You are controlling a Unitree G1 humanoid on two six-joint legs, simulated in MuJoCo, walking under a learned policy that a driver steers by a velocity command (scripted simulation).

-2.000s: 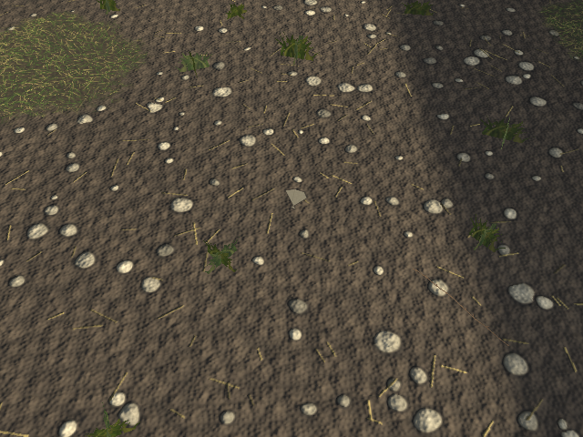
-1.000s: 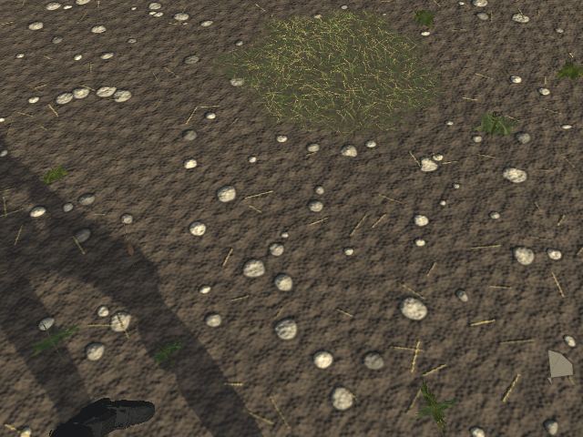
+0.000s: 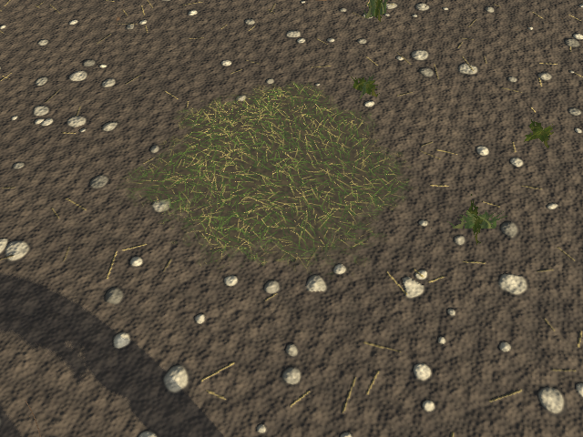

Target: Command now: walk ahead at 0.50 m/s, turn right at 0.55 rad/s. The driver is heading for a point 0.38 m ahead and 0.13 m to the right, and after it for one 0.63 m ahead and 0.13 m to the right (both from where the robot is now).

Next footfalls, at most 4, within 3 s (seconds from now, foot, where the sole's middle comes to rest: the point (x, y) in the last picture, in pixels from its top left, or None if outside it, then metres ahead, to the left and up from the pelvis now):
0.04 right None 0.18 -0.08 -0.76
0.58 left None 0.37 0.05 -0.76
1.00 right None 0.21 -0.11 -0.76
1.26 left None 0.32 0.08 -0.76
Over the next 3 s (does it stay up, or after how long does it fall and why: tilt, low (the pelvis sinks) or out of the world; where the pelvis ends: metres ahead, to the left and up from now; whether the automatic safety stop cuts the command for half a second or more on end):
stays up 0.58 -0.21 0.02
